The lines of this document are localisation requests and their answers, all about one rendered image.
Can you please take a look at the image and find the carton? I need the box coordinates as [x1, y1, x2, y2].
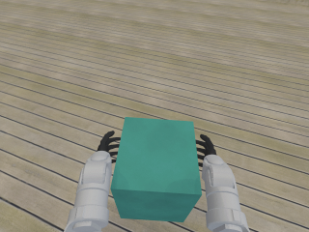
[110, 117, 202, 222]

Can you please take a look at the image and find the robot right forearm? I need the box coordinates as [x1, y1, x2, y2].
[202, 155, 250, 232]

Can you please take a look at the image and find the robot left forearm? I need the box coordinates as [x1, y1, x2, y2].
[64, 151, 112, 232]

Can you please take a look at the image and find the right robot hand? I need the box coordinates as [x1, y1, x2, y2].
[195, 134, 216, 167]

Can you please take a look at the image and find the left robot hand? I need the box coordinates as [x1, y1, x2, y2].
[97, 130, 121, 163]

